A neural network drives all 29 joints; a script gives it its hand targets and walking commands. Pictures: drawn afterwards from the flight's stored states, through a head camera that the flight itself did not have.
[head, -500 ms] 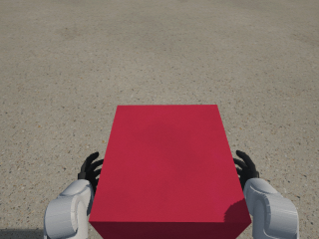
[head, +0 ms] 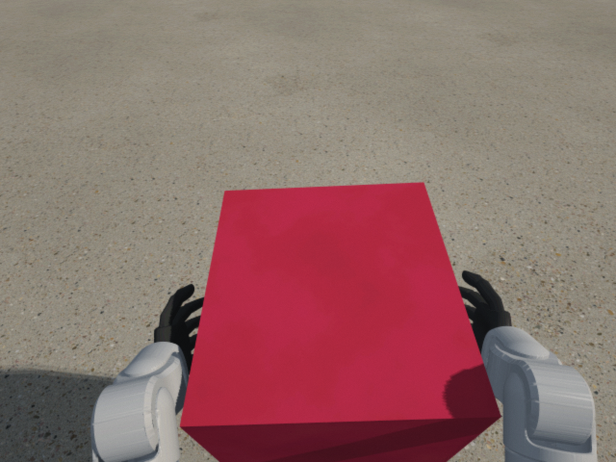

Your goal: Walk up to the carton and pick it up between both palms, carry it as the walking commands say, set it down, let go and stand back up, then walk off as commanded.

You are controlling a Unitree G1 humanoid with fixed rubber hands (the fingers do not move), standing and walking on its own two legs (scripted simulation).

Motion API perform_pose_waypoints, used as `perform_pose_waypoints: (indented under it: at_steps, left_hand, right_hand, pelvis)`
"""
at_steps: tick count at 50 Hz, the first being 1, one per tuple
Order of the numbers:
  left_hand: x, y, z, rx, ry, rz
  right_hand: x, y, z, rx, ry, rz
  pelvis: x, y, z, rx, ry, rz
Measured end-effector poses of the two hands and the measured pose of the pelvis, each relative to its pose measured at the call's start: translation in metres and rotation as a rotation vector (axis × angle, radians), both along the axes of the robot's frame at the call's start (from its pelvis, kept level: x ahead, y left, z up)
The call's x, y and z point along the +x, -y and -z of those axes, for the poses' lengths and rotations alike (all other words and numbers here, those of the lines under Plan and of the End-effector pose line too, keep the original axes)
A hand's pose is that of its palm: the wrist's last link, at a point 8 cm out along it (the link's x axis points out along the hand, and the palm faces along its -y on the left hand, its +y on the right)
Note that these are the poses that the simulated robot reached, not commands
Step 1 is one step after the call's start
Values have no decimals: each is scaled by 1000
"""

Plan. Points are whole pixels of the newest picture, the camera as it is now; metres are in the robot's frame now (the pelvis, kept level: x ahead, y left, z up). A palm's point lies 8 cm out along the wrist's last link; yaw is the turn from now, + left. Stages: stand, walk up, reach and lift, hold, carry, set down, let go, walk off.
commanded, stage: carry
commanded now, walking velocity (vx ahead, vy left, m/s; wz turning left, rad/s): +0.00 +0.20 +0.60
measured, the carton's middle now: (329, 335) +0.31 -0.01 +0.03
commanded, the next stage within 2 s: none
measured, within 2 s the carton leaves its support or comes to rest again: neither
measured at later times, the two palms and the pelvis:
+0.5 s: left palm out of the picture +0.13 +0.35 +0.11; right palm (309, 363) +0.23 +0.01 +0.10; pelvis -0.06 +0.12 +0.01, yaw +14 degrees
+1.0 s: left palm out of the picture +0.01 +0.43 +0.10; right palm out of the picture +0.10 +0.09 +0.10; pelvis -0.18 +0.19 +0.01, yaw +15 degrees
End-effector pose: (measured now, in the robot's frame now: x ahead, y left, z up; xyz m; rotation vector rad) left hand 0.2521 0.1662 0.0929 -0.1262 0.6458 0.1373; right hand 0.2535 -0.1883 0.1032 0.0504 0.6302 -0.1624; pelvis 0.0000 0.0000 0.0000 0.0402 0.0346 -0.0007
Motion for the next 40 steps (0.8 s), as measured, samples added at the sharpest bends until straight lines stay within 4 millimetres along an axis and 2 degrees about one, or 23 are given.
perform_pose_waypoints:
  at_steps: [2,5,7,9,16,20,23,27,30,32,36,40]
  left_hand:
    - [-4,-27,15,-12,-16,-11]
    - [-18,-62,32,-21,-104,-35]
    - [-31,-81,36,-35,-138,-71]
    - [-42,-97,33,-38,-126,-109]
    - [-77,-144,-1,30,-15,-213]
    - [-100,-163,-5,47,-37,-261]
    - [-116,-178,-8,37,-45,-285]
    - [-127,-201,-15,30,-8,-289]
    - [-136,-222,-9,7,11,-284]
    - [-146,-238,2,-5,3,-278]
    - [-180,-259,17,-39,-84,-291]
    - [-211,-272,10,-40,-75,-318]
  right_hand:
    - [1,-28,9,-6,-17,-8]
    - [-5,-62,26,7,-105,-14]
    - [-9,-82,32,13,-137,-31]
    - [-11,-99,32,27,-126,-56]
    - [-9,-150,20,79,-20,-178]
    - [-14,-174,20,63,-40,-249]
    - [-19,-192,11,50,-48,-274]
    - [-27,-216,-3,31,-9,-287]
    - [-37,-236,-7,2,12,-286]
    - [-48,-252,-2,-9,3,-281]
    - [-79,-275,9,-13,-86,-270]
    - [-105,-289,7,8,-81,-280]
  pelvis:
    - [-2,-18,8,11,6,-14]
    - [-8,-38,3,-27,-8,-47]
    - [-14,-49,-2,-51,-16,-76]
    - [-21,-60,-4,-60,-17,-100]
    - [-33,-90,-4,-33,-24,-183]
    - [-42,-104,-7,-16,-5,-222]
    - [-51,-115,-12,0,7,-237]
    - [-67,-134,-12,6,6,-262]
    - [-81,-155,-6,-12,9,-280]
    - [-91,-167,0,-15,14,-285]
    - [-115,-180,-8,-46,21,-286]
    - [-138,-190,-14,-82,21,-284]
